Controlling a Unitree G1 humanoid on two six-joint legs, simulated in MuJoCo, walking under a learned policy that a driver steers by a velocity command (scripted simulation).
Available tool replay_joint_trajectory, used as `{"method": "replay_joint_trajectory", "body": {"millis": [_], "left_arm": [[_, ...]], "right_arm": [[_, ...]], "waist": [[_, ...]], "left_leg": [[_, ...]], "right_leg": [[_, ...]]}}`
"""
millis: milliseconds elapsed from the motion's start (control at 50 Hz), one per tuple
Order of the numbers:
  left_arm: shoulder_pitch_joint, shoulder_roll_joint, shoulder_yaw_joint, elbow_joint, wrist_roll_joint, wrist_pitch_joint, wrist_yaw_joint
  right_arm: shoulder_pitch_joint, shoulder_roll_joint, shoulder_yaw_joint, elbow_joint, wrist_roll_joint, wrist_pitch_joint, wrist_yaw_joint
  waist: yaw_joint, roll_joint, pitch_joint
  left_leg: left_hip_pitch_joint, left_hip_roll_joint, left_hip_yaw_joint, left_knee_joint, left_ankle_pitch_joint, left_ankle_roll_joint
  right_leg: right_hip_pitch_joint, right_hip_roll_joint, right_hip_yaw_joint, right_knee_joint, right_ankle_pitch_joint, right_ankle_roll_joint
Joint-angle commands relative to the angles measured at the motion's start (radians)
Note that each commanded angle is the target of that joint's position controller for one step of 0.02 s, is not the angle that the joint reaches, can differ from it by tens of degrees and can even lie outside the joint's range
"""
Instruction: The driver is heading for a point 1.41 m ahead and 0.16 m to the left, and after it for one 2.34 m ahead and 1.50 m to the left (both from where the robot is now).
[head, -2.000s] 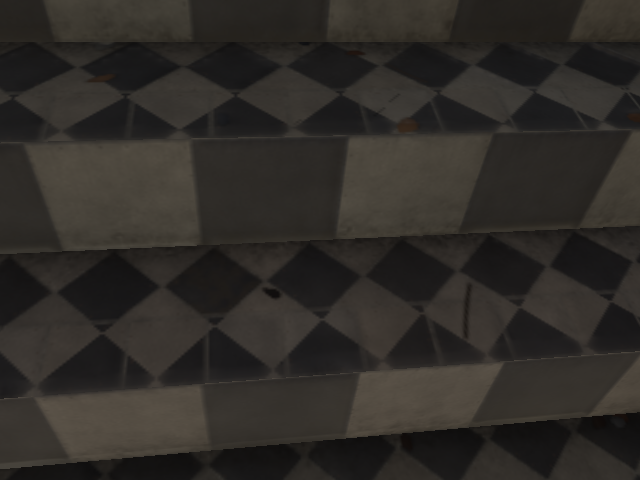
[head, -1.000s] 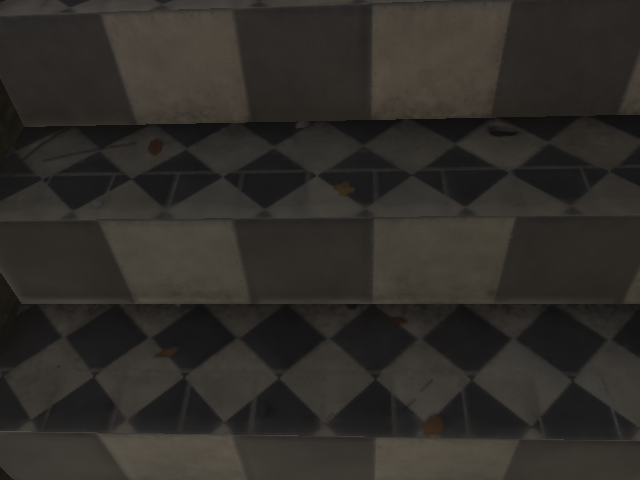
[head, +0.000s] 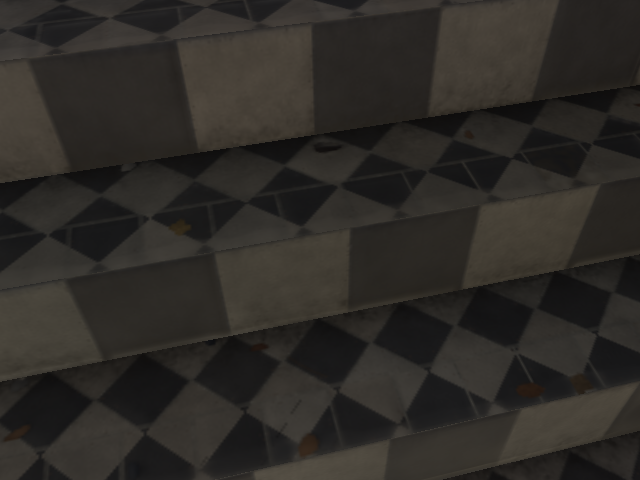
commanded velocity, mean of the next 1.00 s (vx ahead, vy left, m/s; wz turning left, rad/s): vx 0.24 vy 0.00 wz -0.09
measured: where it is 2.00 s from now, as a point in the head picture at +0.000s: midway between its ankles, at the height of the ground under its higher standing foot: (144, 214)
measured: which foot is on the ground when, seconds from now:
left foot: up 0.00-0.36, down 0.38-1.00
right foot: down 0.00-0.38, up 0.40-1.00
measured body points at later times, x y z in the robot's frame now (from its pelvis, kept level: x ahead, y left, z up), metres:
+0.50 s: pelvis +0.12 +0.19 +0.05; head +0.16 +0.25 +0.50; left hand +0.09 +0.47 -0.09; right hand +0.41 +0.09 +0.00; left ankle +0.13 +0.32 -0.53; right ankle +0.01 -0.02 -0.50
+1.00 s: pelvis +0.32 +0.26 +0.21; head +0.36 +0.28 +0.66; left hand +0.60 +0.47 +0.17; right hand +0.25 +0.00 +0.09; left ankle +0.13 +0.33 -0.52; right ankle +0.43 +0.14 -0.21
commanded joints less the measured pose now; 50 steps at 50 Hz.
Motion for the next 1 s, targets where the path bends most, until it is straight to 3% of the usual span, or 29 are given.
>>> {"method": "replay_joint_trajectory", "body": {"millis": [20, 80, 120, 200, 260, 280, 320, 340, 360, 380, 400, 420, 440, 460, 480, 500, 520, 540, 580, 620, 660, 700, 740, 800, 860, 900, 960, 980, 1000], "left_arm": [[0.001, 0.133, 0.04, -0.046, 0.009, -0.033, 0.01], [0.007, 0.129, 0.035, -0.036, 0.006, -0.033, 0.01], [0.035, 0.15, 0.043, -0.03, 0.015, -0.027, 0.006], [0.089, 0.169, 0.049, -0.017, 0.035, -0.027, -0.002], [0.091, 0.212, 0.062, 0.01, 0.024, -0.029, -0.016], [0.092, 0.218, 0.063, 0.018, 0.028, -0.031, -0.014], [0.113, 0.187, 0.06, 0.051, 0.028, -0.002, -0.016], [0.038, 0.187, 0.056, 0.038, 0.025, 0.009, -0.014], [-0.016, 0.251, 0.065, 0.01, -0.021, 0.031, -0.025], [0.026, 0.269, 0.065, 0.006, -0.043, 0.033, -0.036], [0.031, 0.273, 0.051, 0.014, -0.03, 0.021, -0.065], [-0.055, 0.213, 0.028, -0.069, -0.047, 0.013, -0.097], [-0.162, 0.08, -0.003, -0.103, -0.095, 0.007, -0.118], [-0.131, 0.033, 0.002, -0.091, -0.1, 0.008, -0.11], [-0.164, 0.011, 0.001, -0.137, -0.067, 0.028, -0.102], [-0.112, 0.025, 0.004, -0.115, -0.043, 0.029, -0.092], [-0.095, 0.062, 0.026, -0.11, 0.006, 0.047, -0.077], [-0.075, 0.102, 0.049, -0.108, 0.026, 0.062, -0.073], [-0.1, 0.054, 0.047, -0.133, 0.02, 0.09, -0.042], [-0.169, 0.004, 0.032, -0.171, 0.019, 0.126, -0.027], [-0.204, 0.019, 0.036, -0.191, 0.021, 0.161, -0.024], [-0.264, 0.068, 0.048, -0.214, 0.01, 0.155, -0.047], [-0.282, 0.053, 0.06, -0.213, 0.008, 0.161, -0.05], [-0.353, 0.026, 0.05, -0.219, -0.024, 0.144, -0.065], [-0.443, -0.056, 0.021, -0.255, -0.051, 0.123, -0.043], [-0.511, -0.054, 0.004, -0.31, -0.051, 0.119, -0.037], [-0.571, -0.026, -0.018, -0.417, -0.055, 0.166, -0.026], [-0.529, -0.003, -0.011, -0.409, -0.05, 0.196, -0.027], [-0.39, 0.034, -0.022, -0.354, -0.093, 0.214, -0.045]], "right_arm": [[-0.187, -0.054, -0.022, -0.138, 0.001, -0.009, -0.014], [-0.206, -0.052, -0.022, -0.156, -0.006, 0.007, -0.016], [-0.243, -0.038, -0.029, -0.175, -0.013, 0.018, -0.03], [-0.363, -0.05, -0.035, -0.239, -0.017, 0.029, -0.028], [-0.465, -0.043, -0.032, -0.295, -0.001, 0.039, -0.014], [-0.486, -0.044, -0.029, -0.307, 0.002, 0.04, -0.01], [-0.577, 0.004, 0.016, -0.398, -0.005, 0.033, 0.004], [-0.57, -0.018, 0.024, -0.416, 0.015, 0.027, 0.016], [-0.428, -0.029, 0.039, -0.373, 0.074, 0.029, 0.027], [-0.284, -0.033, 0.022, -0.301, 0.089, 0.038, 0.012], [-0.086, -0.092, -0.002, -0.205, 0.108, 0.02, -0.023], [0.088, -0.2, -0.039, -0.145, 0.084, 0.01, -0.043], [0.185, -0.298, -0.055, -0.13, 0.057, 0.013, -0.075], [0.07, -0.269, -0.036, -0.194, 0.008, 0.009, -0.095], [-0.148, -0.209, -0.014, -0.219, 0.01, 0.0, -0.097], [-0.233, -0.156, 0.001, -0.204, 0.016, -0.012, -0.077], [-0.27, -0.104, 0.017, -0.211, 0.012, -0.015, -0.068], [-0.286, -0.07, 0.028, -0.211, 0.008, -0.025, -0.061], [-0.297, -0.1, 0.01, -0.19, -0.001, -0.044, -0.049], [-0.265, -0.075, 0.013, -0.158, -0.011, -0.06, -0.063], [-0.205, -0.087, 0.008, -0.125, -0.022, -0.091, -0.058], [-0.141, -0.152, -0.015, -0.086, -0.013, -0.12, -0.073], [-0.103, -0.178, -0.03, -0.032, -0.017, -0.139, -0.073], [0.047, -0.215, -0.043, 0.075, -0.053, -0.178, -0.058], [0.206, -0.141, -0.014, 0.179, -0.087, -0.208, -0.022], [0.187, -0.155, -0.01, 0.21, -0.073, -0.22, 0.009], [0.087, -0.169, -0.002, 0.247, -0.042, -0.213, 0.024], [0.061, -0.201, -0.004, 0.234, -0.018, -0.205, 0.015], [0.012, -0.284, -0.016, 0.198, 0.049, -0.187, 0.0]], "waist": [[0.045, -0.052, 0.063], [0.043, -0.071, 0.078], [0.069, -0.119, 0.059], [0.103, -0.101, 0.092], [0.111, -0.167, 0.098], [0.112, -0.171, 0.096], [0.114, -0.232, 0.116], [0.082, -0.211, 0.118], [0.04, -0.201, 0.018], [0.001, -0.158, -0.123], [-0.125, 0.002, -0.331], [-0.203, 0.29, -0.417], [-0.245, 0.457, -0.447], [-0.184, 0.345, -0.403], [-0.043, 0.321, -0.23], [0.022, 0.261, -0.14], [0.045, 0.176, -0.079], [0.052, 0.096, -0.056], [0.07, 0.113, -0.014], [0.097, 0.111, 0.041], [0.097, 0.072, 0.043], [0.073, 0.038, 0.032], [0.08, 0.027, 0.02], [0.014, -0.042, 0.064], [-0.023, 0.004, 0.161], [0.02, -0.019, 0.203], [0.164, 0.013, 0.29], [0.207, 0.028, 0.238], [0.269, 0.04, 0.089]], "left_leg": [[-0.233, 0.075, -0.036, 0.09, -0.025, 0.008], [-0.231, 0.112, -0.034, 0.029, -0.082, 0.009], [-0.332, 0.125, -0.035, 0.187, -0.194, 0.018], [-0.514, 0.157, -0.079, 0.251, -0.35, 0.023], [-0.604, 0.173, -0.059, 0.254, -0.434, 0.034], [-0.634, 0.182, -0.056, 0.245, -0.458, 0.037], [-0.594, 0.252, -0.074, -0.085, -0.548, 0.077], [-0.39, 0.255, -0.009, -0.336, -0.5, 0.083], [0.07, 0.166, 0.121, -0.64, -0.684, 0.094], [0.418, 0.089, 0.135, -0.651, -0.47, 0.094], [0.778, -0.004, 0.081, -0.727, -0.175, 0.124], [1.048, 0.199, -0.307, -1.042, -0.213, 0.163], [0.944, 0.327, -0.55, -1.227, 0.014, 0.151], [0.804, 0.367, -0.525, -1.199, 0.081, 0.163], [0.652, 0.346, -0.379, -0.934, 0.257, 0.19], [0.559, 0.359, -0.32, -0.882, 0.244, 0.163], [0.463, 0.361, -0.299, -0.875, 0.167, 0.149], [0.392, 0.372, -0.294, -0.918, 0.094, 0.161], [0.342, 0.423, -0.325, -1.023, 0.066, 0.199], [0.347, 0.444, -0.251, -1.13, -0.041, 0.144], [0.411, 0.449, -0.213, -1.257, -0.305, 0.135], [0.564, 0.479, -0.171, -1.451, -0.348, 0.129], [0.65, 0.476, -0.11, -1.496, -0.34, 0.151], [0.947, 0.485, -0.011, -1.618, -0.216, 0.148], [1.185, 0.504, 0.076, -1.594, -0.041, 0.146], [1.171, 0.494, 0.186, -1.634, 0.091, 0.092], [0.81, 0.369, 0.447, -1.81, 0.49, 0.028], [0.727, 0.321, 0.498, -1.798, 0.785, 0.006], [0.593, 0.282, 0.506, -1.753, 1.2, 0.068]], "right_leg": [[0.125, -0.365, 0.246, -0.302, -0.083, -0.157], [0.159, -0.37, 0.154, -0.305, 0.075, -0.151], [0.269, -0.425, 0.156, -0.306, 0.178, -0.181], [0.426, -0.475, 0.107, -0.315, 0.302, -0.16], [0.5, -0.484, 0.059, -0.326, 0.378, -0.124], [0.531, -0.489, 0.045, -0.332, 0.396, -0.117], [0.487, -0.397, -0.001, -0.354, 0.433, -0.068], [0.362, -0.337, -0.072, -0.396, 0.416, -0.059], [0.146, -0.267, -0.095, -0.393, 0.547, -0.089], [0.098, -0.275, -0.05, -0.204, 0.862, -0.107], [-0.005, -0.144, -0.047, 0.044, 1.101, -0.051], [-0.322, -0.003, 0.062, 0.477, 0.225, 0.062], [-0.407, 0.17, 0.389, 0.994, -0.088, 0.117], [-0.481, 0.209, 0.581, 1.293, -0.05, 0.129], [-0.581, 0.155, 0.529, 1.328, 0.142, 0.086], [-0.575, 0.111, 0.463, 1.236, 0.199, 0.071], [-0.549, 0.129, 0.425, 1.236, 0.214, 0.067], [-0.51, 0.162, 0.358, 1.3, 0.233, 0.072], [-0.598, 0.201, 0.338, 1.513, 0.132, 0.065], [-0.686, 0.158, 0.394, 1.472, 0.19, 0.052], [-0.753, 0.132, 0.365, 1.479, 0.243, 0.042], [-0.828, 0.105, 0.312, 1.391, 0.156, 0.028], [-0.839, 0.094, 0.256, 1.451, 0.159, 0.012], [-1.046, 0.094, 0.263, 1.595, -0.045, -0.042], [-1.436, 0.137, 0.347, 1.962, -0.265, -0.106], [-1.49, 0.149, 0.329, 1.953, -0.349, -0.143], [-1.149, 0.102, 0.119, 1.49, -0.345, -0.155], [-0.92, 0.106, 0.048, 1.284, -0.288, -0.165], [-0.469, 0.133, -0.01, 0.895, -0.204, -0.173]]}}
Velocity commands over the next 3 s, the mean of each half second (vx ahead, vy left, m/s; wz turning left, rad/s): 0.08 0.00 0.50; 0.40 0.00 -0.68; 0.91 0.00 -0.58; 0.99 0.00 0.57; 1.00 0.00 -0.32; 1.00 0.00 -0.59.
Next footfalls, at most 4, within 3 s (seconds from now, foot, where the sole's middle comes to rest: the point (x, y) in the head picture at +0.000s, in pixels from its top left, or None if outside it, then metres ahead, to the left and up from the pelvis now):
0.38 left None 0.17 0.34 -0.56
1.08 right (226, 397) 0.52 0.16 -0.35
1.52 left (115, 437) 0.47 0.32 -0.36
1.80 right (269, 187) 0.77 0.08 -0.15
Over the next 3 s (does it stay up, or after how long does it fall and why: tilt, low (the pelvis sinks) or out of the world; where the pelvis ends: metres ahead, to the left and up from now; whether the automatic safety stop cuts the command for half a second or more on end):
stays up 1.06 0.18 0.81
